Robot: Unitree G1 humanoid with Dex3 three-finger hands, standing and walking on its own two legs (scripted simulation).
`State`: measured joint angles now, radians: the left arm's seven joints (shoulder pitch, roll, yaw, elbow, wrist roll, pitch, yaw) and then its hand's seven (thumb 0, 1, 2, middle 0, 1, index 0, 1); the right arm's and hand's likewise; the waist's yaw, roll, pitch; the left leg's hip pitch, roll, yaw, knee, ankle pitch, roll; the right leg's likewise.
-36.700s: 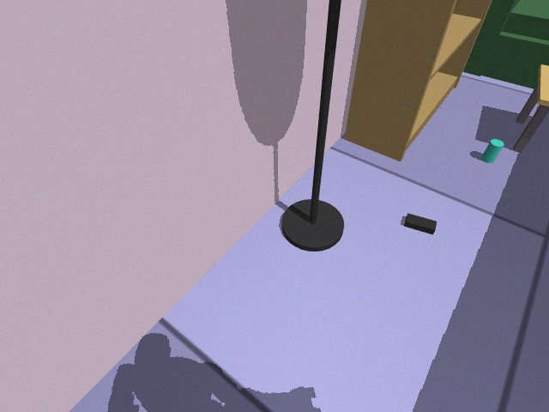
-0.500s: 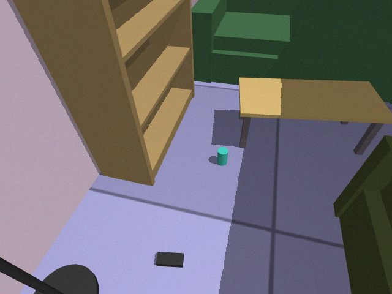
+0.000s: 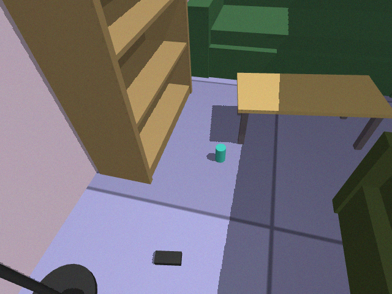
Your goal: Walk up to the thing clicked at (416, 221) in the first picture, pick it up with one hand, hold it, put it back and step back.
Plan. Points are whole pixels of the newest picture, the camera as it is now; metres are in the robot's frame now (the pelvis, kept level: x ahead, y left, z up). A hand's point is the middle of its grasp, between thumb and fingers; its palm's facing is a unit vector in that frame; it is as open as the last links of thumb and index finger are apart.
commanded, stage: stand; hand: left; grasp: from above
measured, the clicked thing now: (168, 258) +0.45 +0.19 -0.77
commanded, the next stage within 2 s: step back in 0.90 s
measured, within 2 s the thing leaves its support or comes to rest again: neither
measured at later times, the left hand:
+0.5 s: hand out of the picture +0.09 +0.24 -0.16, palm faces +0.00 -0.94 -0.35, open 7.3 cm
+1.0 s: hand out of the picture +0.09 +0.25 -0.16, palm faces +0.00 -0.93 -0.36, open 7.3 cm
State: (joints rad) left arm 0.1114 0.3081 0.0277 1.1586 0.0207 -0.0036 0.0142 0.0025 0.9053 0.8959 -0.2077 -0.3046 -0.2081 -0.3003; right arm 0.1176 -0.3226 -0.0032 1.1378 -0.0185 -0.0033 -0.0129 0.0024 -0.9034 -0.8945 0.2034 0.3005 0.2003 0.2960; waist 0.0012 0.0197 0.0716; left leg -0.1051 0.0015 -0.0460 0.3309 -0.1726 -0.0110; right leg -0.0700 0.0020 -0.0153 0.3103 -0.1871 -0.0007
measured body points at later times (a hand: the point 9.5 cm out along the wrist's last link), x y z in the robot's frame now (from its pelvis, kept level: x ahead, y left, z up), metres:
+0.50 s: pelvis +0.01 -0.01 +0.00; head +0.02 -0.01 +0.45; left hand +0.09 +0.29 -0.13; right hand +0.08 -0.30 -0.14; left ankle +0.01 +0.13 -0.75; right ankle -0.01 -0.12 -0.75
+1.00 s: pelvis +0.00 +0.00 -0.01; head +0.03 -0.01 +0.44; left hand +0.09 +0.30 -0.13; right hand +0.08 -0.31 -0.14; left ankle +0.01 +0.13 -0.75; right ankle -0.01 -0.12 -0.75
